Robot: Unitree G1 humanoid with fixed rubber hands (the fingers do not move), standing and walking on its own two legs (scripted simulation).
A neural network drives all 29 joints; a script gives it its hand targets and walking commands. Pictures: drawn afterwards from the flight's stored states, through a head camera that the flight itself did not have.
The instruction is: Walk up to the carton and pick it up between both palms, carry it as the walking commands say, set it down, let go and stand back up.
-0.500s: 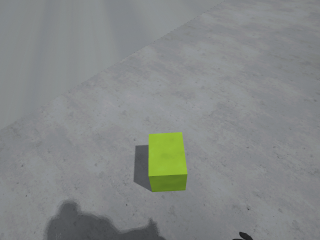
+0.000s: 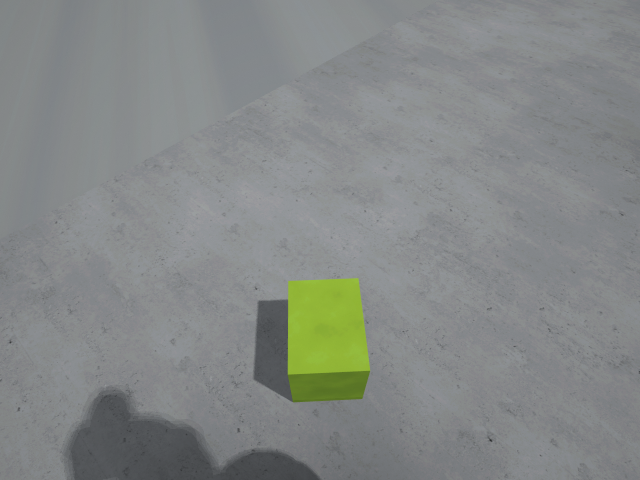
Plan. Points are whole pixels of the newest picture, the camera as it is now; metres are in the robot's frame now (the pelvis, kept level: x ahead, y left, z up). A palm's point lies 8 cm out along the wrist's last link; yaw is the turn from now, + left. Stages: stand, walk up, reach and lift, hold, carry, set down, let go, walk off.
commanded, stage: walk up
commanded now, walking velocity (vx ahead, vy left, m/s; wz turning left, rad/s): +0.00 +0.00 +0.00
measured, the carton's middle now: (325, 340) +0.58 -0.02 -0.65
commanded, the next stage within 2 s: stand in 1.20 s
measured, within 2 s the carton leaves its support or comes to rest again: neither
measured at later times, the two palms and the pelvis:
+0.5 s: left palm out of the picture +0.11 +0.20 -0.12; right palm out of the picture -0.02 -0.29 -0.14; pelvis +0.03 -0.05 -0.01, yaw +0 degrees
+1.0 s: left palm out of the picture +0.10 +0.20 -0.10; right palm (518, 414) +0.23 -0.29 -0.14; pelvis +0.13 -0.06 +0.01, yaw +1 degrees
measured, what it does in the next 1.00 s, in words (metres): walks ahead: right foot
